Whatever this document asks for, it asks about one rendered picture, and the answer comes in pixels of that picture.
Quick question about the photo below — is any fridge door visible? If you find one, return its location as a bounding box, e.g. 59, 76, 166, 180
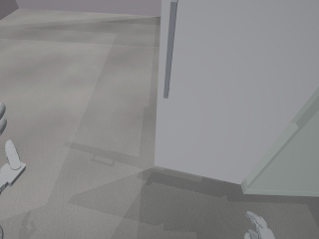
154, 0, 319, 185

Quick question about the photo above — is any handle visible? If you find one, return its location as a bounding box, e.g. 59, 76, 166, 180
163, 0, 178, 99

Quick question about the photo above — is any robot left hand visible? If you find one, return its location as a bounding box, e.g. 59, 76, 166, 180
0, 103, 26, 195

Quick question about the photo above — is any robot right hand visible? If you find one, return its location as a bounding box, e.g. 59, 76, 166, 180
244, 211, 276, 239

